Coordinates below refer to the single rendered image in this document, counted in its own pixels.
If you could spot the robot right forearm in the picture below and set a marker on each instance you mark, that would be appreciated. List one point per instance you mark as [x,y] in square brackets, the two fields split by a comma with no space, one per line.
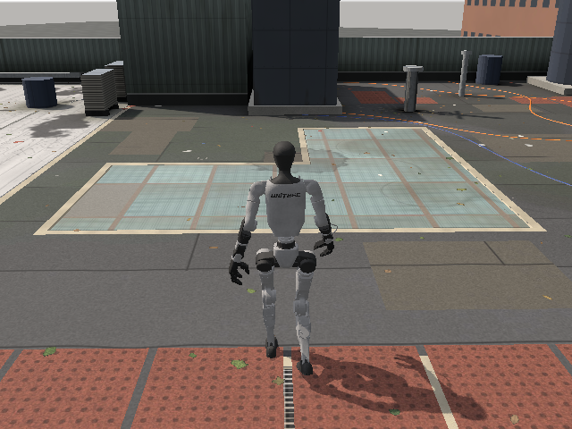
[326,231]

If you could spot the robot left forearm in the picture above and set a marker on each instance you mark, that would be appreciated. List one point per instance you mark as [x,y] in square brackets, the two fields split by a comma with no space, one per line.
[241,244]

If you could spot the robot right thigh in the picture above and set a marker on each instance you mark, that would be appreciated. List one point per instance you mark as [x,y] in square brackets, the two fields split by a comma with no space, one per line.
[304,276]

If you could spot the robot thigh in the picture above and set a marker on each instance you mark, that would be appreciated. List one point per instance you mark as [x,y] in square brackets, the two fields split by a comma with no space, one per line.
[265,267]
[304,276]

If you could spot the robot left thigh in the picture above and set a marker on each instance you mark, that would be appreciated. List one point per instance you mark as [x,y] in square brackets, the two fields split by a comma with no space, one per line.
[265,267]

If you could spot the left robot hand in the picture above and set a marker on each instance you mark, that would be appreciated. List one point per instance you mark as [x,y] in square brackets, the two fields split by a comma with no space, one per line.
[234,272]

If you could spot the robot left upper arm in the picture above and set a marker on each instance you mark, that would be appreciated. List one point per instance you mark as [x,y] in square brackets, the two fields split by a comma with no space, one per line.
[256,190]

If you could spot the right robot hand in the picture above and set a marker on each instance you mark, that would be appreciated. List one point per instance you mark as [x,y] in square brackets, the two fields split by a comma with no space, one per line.
[320,244]

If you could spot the robot right upper arm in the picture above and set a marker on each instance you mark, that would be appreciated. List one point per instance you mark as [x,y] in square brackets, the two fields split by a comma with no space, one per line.
[317,200]

